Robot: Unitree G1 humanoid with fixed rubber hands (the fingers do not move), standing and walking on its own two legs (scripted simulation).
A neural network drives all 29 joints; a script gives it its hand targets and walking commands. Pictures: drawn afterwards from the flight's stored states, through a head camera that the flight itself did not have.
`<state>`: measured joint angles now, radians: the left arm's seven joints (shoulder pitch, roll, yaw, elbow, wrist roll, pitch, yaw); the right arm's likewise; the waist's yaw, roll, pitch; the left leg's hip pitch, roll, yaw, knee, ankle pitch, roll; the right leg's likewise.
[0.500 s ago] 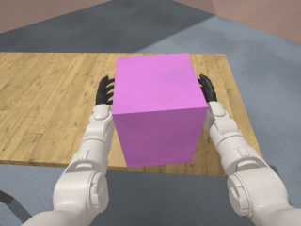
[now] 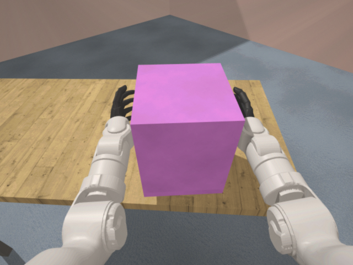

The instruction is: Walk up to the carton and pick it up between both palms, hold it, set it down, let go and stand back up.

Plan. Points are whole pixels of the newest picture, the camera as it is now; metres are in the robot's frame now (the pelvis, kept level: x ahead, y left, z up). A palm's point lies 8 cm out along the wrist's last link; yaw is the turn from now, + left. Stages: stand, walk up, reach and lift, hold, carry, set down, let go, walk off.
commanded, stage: reach and lift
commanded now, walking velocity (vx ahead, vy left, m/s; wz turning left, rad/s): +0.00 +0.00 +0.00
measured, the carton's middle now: (181, 131) +0.40 +0.02 +0.11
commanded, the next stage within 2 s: hold in 1.96 s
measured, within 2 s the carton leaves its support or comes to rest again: neither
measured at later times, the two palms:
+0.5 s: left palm (110, 110) +0.38 +0.17 +0.19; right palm (242, 109) +0.39 -0.12 +0.18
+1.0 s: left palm (100, 100) +0.37 +0.18 +0.23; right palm (242, 93) +0.38 -0.11 +0.23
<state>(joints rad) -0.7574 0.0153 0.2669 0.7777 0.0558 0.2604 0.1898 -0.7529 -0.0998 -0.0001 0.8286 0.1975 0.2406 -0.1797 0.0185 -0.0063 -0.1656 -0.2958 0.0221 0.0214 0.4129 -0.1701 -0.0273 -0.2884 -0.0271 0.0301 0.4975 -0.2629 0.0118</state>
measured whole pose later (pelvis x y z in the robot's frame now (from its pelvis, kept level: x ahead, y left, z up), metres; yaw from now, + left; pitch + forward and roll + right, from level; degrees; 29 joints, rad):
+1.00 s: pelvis -0.01 +0.01 +0.00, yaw +0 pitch +2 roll +1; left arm -0.82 0.05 0.30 0.54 0.07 0.61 0.15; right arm -0.87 -0.10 0.00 0.66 0.20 0.53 -0.23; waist 0.02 -0.01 -0.21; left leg -0.30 0.02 0.02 0.41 -0.16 -0.03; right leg -0.28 -0.03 0.03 0.48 -0.24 0.02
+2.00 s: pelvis -0.01 +0.00 +0.00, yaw +0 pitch +2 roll +1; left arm -0.92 0.07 0.38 0.54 0.07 0.73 0.13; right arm -1.00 -0.11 -0.02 0.66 0.20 0.67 -0.25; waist 0.01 0.03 -0.23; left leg -0.30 0.02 0.02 0.41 -0.15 -0.03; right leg -0.28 -0.03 0.03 0.48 -0.24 0.02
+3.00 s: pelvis -0.02 +0.01 +0.00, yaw +0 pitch +1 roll +1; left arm -0.98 0.08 0.43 0.53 0.10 0.82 0.11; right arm -1.11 -0.13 -0.04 0.72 0.22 0.74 -0.26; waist -0.01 0.04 -0.27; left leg -0.30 0.02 0.02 0.41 -0.14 -0.03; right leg -0.28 -0.03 0.03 0.48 -0.22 0.02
